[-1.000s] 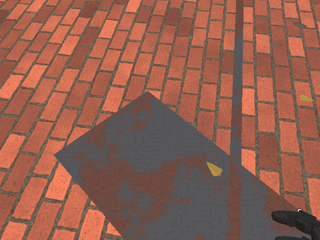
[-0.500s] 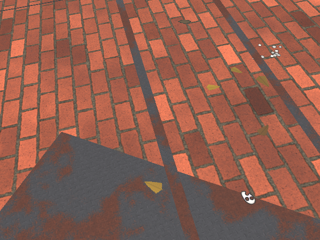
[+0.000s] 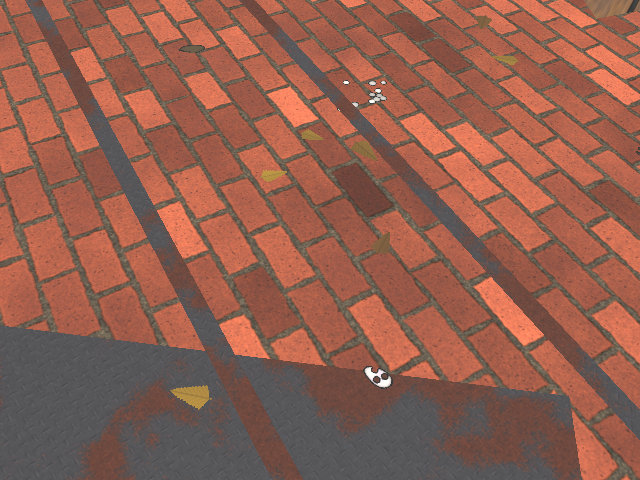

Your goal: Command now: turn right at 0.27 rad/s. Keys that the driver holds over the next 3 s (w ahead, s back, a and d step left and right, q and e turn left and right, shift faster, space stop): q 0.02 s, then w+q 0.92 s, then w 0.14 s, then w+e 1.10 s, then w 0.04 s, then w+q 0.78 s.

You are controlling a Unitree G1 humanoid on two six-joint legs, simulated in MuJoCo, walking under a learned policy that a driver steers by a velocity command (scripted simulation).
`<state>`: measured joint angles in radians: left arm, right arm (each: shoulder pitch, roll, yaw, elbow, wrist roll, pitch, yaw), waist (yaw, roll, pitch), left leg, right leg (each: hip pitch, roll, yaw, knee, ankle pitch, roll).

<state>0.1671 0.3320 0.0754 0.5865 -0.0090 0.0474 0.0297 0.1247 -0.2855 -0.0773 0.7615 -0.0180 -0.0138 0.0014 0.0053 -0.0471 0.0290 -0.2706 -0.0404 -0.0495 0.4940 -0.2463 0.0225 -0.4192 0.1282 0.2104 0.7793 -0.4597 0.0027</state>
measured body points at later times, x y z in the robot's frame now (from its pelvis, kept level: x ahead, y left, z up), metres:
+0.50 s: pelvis +0.09 +0.00 +0.01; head +0.11 +0.00 +0.46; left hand +0.07 +0.29 -0.10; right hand +0.28 -0.24 -0.10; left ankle +0.15 +0.17 -0.67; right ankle +0.00 -0.14 -0.74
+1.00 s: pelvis +0.32 +0.15 +0.01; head +0.34 +0.18 +0.46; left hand +0.38 +0.47 -0.07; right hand +0.52 -0.07 -0.09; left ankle +0.27 +0.19 -0.74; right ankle +0.56 +0.04 -0.66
